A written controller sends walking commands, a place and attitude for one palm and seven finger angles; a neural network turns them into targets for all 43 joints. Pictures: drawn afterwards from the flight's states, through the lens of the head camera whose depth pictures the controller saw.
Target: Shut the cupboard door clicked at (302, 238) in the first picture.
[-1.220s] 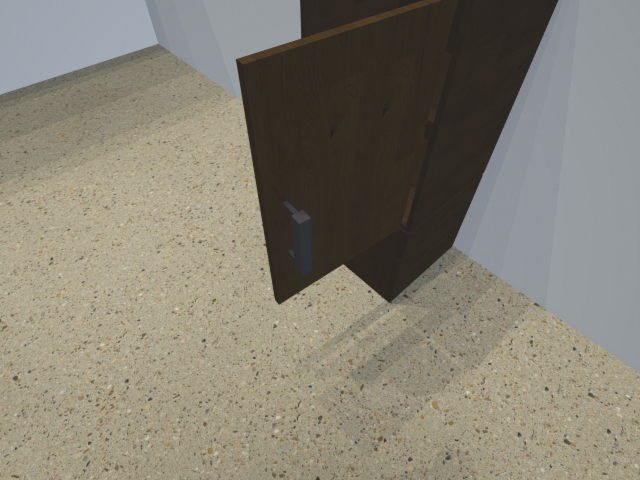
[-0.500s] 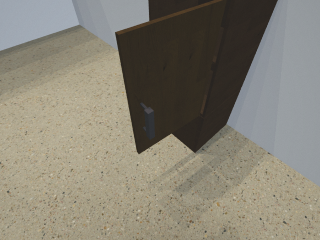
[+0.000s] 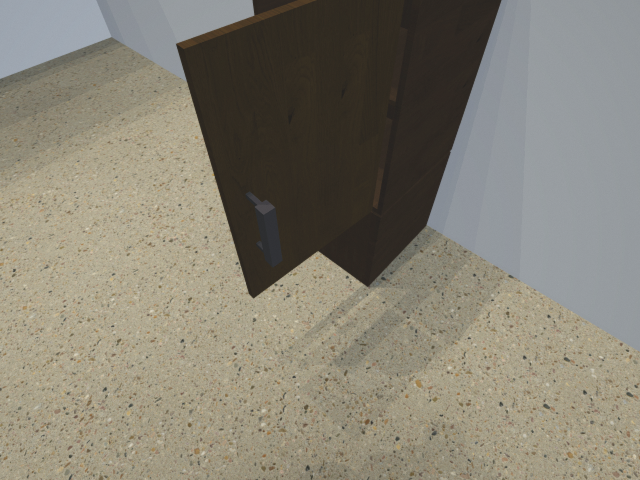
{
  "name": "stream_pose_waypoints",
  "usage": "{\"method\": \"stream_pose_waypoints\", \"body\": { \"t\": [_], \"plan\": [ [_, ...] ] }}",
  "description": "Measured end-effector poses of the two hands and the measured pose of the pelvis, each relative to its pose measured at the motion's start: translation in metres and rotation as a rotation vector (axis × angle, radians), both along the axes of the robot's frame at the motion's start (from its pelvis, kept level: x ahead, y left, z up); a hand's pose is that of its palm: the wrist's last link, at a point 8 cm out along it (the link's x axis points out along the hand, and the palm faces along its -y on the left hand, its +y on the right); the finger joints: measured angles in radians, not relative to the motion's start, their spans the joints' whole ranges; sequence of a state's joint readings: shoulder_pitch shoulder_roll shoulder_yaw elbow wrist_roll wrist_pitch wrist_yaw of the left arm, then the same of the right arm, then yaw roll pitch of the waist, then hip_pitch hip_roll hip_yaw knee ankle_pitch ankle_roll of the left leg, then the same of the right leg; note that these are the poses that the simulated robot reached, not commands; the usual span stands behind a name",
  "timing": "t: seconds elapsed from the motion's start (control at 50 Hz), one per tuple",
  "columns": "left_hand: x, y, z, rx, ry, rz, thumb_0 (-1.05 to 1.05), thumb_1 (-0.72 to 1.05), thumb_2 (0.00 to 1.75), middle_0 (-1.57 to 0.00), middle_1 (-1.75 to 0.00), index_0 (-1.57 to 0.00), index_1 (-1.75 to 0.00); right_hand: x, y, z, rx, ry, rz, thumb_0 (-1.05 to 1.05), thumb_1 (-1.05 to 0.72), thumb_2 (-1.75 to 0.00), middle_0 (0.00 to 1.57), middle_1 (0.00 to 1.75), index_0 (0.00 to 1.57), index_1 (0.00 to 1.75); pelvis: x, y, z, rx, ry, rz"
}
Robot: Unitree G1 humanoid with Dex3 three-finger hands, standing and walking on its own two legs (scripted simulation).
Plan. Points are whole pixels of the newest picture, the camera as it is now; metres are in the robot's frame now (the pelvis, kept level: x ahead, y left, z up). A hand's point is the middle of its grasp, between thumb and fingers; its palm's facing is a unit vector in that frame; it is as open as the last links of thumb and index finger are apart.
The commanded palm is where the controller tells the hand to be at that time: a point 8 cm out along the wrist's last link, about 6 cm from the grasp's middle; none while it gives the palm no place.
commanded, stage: walk to a spot facing it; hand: left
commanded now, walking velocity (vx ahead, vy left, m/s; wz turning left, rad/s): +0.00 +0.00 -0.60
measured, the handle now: (262, 229) +0.54 +0.15 -0.09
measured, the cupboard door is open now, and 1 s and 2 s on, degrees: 84 84 84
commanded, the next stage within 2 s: none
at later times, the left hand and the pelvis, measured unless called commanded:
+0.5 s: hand out of the picture +0.04 +0.17 -0.15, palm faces -0.15 -0.95 -0.28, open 7.4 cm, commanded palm none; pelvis -0.01 -0.02 +0.01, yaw -15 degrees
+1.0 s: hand (247, 411) +0.23 +0.13 -0.15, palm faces -0.55 -0.80 -0.25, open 7.4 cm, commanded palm none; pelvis +0.01 +0.01 +0.01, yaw -34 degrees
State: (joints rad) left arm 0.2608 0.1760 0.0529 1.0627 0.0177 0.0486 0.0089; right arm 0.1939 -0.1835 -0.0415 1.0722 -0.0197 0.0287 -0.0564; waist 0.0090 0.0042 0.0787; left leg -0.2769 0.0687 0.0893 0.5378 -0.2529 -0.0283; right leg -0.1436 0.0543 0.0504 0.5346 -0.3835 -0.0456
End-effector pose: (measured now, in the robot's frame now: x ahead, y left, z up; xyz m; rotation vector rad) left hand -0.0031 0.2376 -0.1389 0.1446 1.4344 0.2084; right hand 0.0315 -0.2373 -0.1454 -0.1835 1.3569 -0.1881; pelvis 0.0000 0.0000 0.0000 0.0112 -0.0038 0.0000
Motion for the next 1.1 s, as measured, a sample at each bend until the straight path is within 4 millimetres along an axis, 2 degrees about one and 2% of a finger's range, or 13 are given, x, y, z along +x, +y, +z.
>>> {"method": "stream_pose_waypoints", "body": {
  "t": [0.12, 0.2, 0.34, 0.5, 0.62, 0.7, 0.78, 0.88, 0.94, 1.0, 1.06, 1.1],
  "plan": [
    [0.024, 0.001, 0.0, 0.036, -0.046, -0.071, 0.0, 0.9, 0.9, -0.2, -0.29, -0.2, -0.3, -0.018, -0.018, -0.012, 0.004, -0.015, -0.049, 0.0, -0.91, -0.89, 0.2, 0.3, 0.2, 0.3, -0.013, -0.011, -0.01, 0.024, 0.016, -0.068],
    [0.036, -0.005, 0.008, 0.07, -0.098, -0.099, 0.0, 0.91, 0.9, -0.2, -0.29, -0.2, -0.3, -0.024, -0.034, -0.02, 0.013, 0.001, -0.066, 0.0, -0.91, -0.89, 0.2, 0.3, 0.2, 0.3, -0.017, -0.022, -0.011, 0.015, 0.016, -0.071],
    [0.037, -0.017, 0.025, 0.084, -0.055, -0.159, 0.0, 0.9, 0.9, -0.2, -0.29, -0.2, -0.3, 0.003, -0.05, 0.002, 0.006, -0.105, -0.131, 0.01, -0.91, -0.89, 0.2, 0.3, 0.2, 0.3, -0.016, -0.028, 0.006, 0.042, 0.032, -0.17],
    [0.05, -0.018, 0.025, 0.059, -0.04, -0.225, 0.0, 0.9, 0.9, -0.2, -0.3, -0.2, -0.3, 0.037, -0.049, 0.02, -0.015, -0.23, -0.173, 0.01, -0.91, -0.89, 0.2, 0.3, 0.2, 0.3, -0.01, -0.021, 0.01, 0.029, 0.044, -0.262],
    [0.074, -0.004, 0.015, 0.034, -0.043, -0.285, 0.0, 0.9, 0.9, -0.2, -0.3, -0.2, -0.3, 0.053, -0.037, 0.033, -0.04, -0.289, -0.2, 0.01, -0.91, -0.89, 0.2, 0.3, 0.2, 0.3, 0.0, -0.005, 0.009, 0.018, 0.054, -0.325],
    [0.105, 0.01, -0.001, 0.014, -0.056, -0.335, 0.0, 0.9, 0.9, -0.2, -0.3, -0.2, -0.3, 0.049, -0.027, 0.033, -0.081, -0.325, -0.231, 0.01, -0.91, -0.89, 0.2, 0.3, 0.2, 0.3, 0.012, 0.011, -0.003, -0.014, 0.073, -0.366],
    [0.148, 0.014, -0.003, 0.003, -0.096, -0.419, 0.01, 0.9, 0.9, -0.2, -0.29, -0.2, -0.3, 0.015, -0.015, 0.036, -0.106, -0.257, -0.257, 0.0, -0.91, -0.89, 0.2, 0.3, 0.2, 0.3, 0.014, 0.017, 0.0, -0.014, 0.06, -0.424],
    [0.202, -0.005, 0.008, -0.021, -0.162, -0.534, 0.01, 0.91, 0.9, -0.2, -0.29, -0.2, -0.3, -0.048, -0.002, 0.037, -0.102, -0.129, -0.36, 0.0, -0.91, -0.89, 0.2, 0.3, 0.2, 0.3, 0.016, 0.018, 0.009, -0.04, 0.059, -0.493],
    [0.23, -0.029, 0.013, -0.031, -0.194, -0.621, 0.01, 0.91, 0.9, -0.2, -0.29, -0.2, -0.3, -0.09, 0.004, 0.033, -0.092, -0.063, -0.448, 0.0, -0.91, -0.89, 0.2, 0.3, 0.2, 0.3, 0.016, 0.014, 0.009, -0.042, 0.056, -0.54],
    [0.255, -0.062, 0.016, -0.038, -0.23, -0.711, 0.01, 0.91, 0.9, -0.2, -0.29, -0.2, -0.3, -0.132, 0.007, 0.026, -0.078, -0.006, -0.537, 0.0, -0.91, -0.89, 0.2, 0.3, 0.2, 0.3, 0.014, 0.006, 0.005, -0.037, 0.049, -0.585],
    [0.274, -0.098, 0.016, -0.041, -0.297, -0.796, 0.01, 0.91, 0.9, -0.2, -0.29, -0.2, -0.3, -0.171, 0.007, 0.01, -0.058, 0.041, -0.618, 0.01, -0.91, -0.89, 0.2, 0.3, 0.2, 0.3, 0.011, -0.007, -0.007, -0.011, 0.04, -0.621],
    [0.279, -0.118, 0.017, -0.039, -0.33, -0.835, 0.0, 0.91, 0.9, -0.2, -0.29, -0.2, -0.3, -0.189, 0.005, 0.002, -0.053, 0.073, -0.665, 0.01, -0.91, -0.89, 0.2, 0.3, 0.2, 0.3, 0.007, -0.01, -0.011, -0.015, 0.032, -0.65]
  ]
}}
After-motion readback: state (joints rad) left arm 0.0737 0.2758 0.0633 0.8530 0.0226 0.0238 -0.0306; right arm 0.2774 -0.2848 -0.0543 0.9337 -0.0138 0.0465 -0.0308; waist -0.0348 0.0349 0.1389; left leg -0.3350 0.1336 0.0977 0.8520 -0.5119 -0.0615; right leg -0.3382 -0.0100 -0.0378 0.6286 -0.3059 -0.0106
